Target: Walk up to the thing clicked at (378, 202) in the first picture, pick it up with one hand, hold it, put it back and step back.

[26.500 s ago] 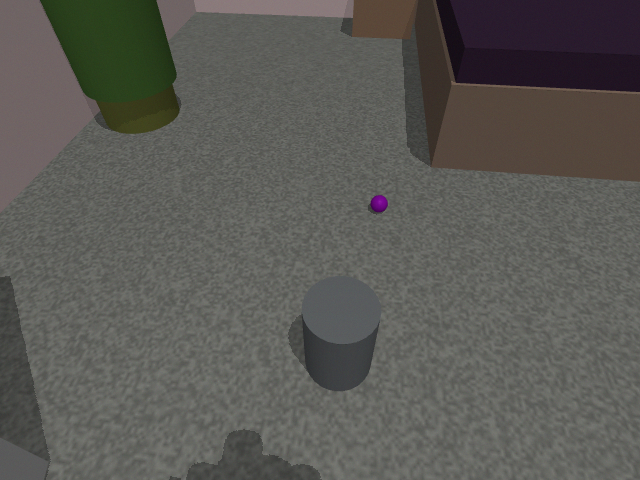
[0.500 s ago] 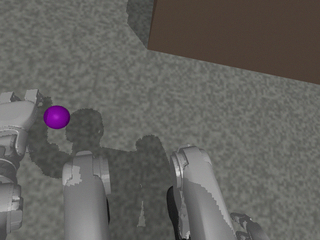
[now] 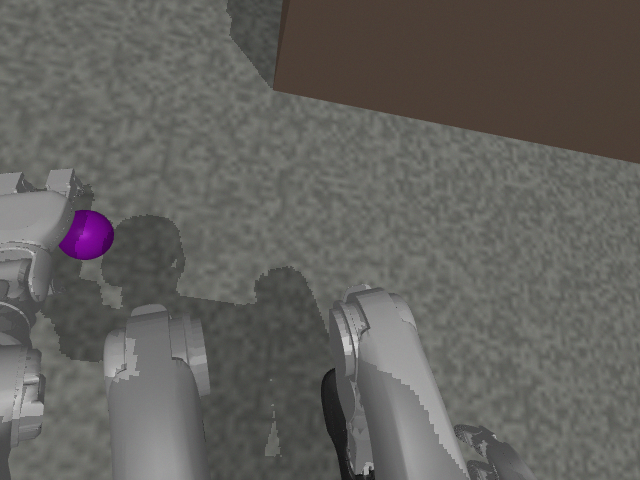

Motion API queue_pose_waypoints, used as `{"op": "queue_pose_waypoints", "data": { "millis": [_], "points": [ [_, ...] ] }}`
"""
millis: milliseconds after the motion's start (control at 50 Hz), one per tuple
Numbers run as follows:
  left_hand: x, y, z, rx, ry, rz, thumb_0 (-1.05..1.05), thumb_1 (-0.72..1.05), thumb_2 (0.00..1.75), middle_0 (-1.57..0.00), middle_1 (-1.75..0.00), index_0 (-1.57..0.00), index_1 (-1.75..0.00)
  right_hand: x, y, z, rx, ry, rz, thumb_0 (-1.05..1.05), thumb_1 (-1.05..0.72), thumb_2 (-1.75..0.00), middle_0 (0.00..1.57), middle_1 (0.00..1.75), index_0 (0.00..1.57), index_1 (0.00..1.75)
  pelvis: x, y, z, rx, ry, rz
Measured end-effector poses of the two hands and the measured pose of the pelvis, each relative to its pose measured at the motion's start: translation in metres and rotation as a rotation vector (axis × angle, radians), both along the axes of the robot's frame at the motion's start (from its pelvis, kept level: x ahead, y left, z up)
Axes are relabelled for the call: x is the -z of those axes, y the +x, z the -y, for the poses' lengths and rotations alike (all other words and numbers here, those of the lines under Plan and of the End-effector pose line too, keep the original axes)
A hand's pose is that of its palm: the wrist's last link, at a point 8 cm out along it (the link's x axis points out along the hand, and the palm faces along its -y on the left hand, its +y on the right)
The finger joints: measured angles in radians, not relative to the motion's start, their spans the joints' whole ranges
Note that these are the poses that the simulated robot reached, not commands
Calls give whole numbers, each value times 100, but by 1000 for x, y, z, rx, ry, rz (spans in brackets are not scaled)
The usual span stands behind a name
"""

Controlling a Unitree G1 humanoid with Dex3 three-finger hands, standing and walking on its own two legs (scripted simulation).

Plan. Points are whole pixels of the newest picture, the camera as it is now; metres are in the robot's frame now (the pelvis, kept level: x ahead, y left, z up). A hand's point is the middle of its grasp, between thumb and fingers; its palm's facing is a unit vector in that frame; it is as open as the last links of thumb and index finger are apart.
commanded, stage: approach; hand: left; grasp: from above
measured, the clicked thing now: (85, 234) +0.46 +0.30 -0.28
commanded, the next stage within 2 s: close in in 0.30 s
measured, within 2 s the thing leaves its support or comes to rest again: neither
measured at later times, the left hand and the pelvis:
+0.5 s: hand (49, 235) +0.43 +0.31 -0.18, palm faces -0.52 -0.11 -0.84, open 14.1 cm; pelvis +0.00 +0.00 +0.00, yaw -1 degrees
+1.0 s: hand (84, 234) +0.45 +0.29 -0.24, palm faces -0.42 -0.10 -0.90, open 14.0 cm; pelvis +0.00 +0.01 -0.02, yaw -4 degrees
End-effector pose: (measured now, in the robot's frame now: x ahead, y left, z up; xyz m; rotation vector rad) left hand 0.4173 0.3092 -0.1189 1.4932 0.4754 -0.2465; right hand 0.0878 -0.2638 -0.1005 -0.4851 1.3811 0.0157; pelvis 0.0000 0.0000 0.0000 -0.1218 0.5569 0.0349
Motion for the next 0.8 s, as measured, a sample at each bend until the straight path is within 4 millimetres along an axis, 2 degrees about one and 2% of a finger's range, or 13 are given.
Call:
{"op": "queue_pose_waypoints", "data": {
  "millis": [160, 280, 340, 400, 540, 660, 800],
  "points": [
    [-2, 45, 27, -1, 3, 67, 0, -50, 97, -8, -105, -10, -103, -6, -18, 3, 11, -26, -3, 1, -90, -89, 21, 30, 20, 30, 5, 0, 0, 11, -10, 1],
    [-8, 65, 30, -50, 30, 69, 0, -52, 98, -8, -104, -9, -103, -6, -41, 2, 70, -13, -51, 1, -90, -90, 20, 30, 20, 30, 4, 3, -1, 19, -13, -13],
    [-9, 62, 23, -84, 37, 36, 0, -52, 98, -8, -104, -9, -103, -5, -49, -1, 98, 6, -79, 1, -90, -90, 20, 30, 20, 30, 2, 4, -1, 21, -11, -17],
    [-5, 51, 12, -105, 40, -24, 0, -52, 98, -7, -104, -9, -103, -4, -52, -6, 110, 30, -101, 1, -90, -90, 20, 30, 20, 30, -2, 4, -1, 19, -9, -14],
    [11, 16, -6, -59, -7, -107, 0, -50, 95, -8, -105, -10, -102, -3, -40, -11, 51, 47, -114, 1, -90, -89, 21, 30, 20, 30, -4, 3, -1, 12, -12, 1],
    [27, 8, -4, 8, -46, -54, 0, -49, 94, -8, -104, -10, -101, -6, -18, -2, -29, -12, -67, 1, -90, -89, 21, 30, 20, 30, 5, 1, -2, 13, -26, 24],
    [49, 15, 10, 20, -45, 18, 0, -49, 96, -8, -101, -9, -100, -12, -4, 5, -87, -65, -13, 1, -89, -90, 20, 30, 20, 30, 15, 0, -5, 21, -39, 41]
  ]
}}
